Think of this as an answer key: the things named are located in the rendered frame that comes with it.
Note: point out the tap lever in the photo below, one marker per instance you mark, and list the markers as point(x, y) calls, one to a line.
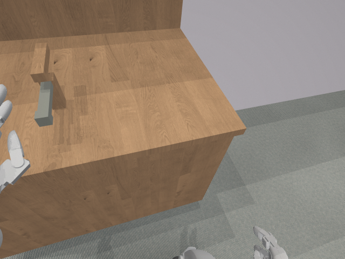
point(43, 115)

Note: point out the robot right hand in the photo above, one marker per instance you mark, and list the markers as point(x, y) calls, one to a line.
point(270, 243)

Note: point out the robot right shin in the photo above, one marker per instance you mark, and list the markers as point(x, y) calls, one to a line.
point(189, 248)

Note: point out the robot left hand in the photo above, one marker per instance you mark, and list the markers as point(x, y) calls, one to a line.
point(11, 170)

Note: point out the counter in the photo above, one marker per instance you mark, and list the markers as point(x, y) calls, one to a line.
point(140, 126)

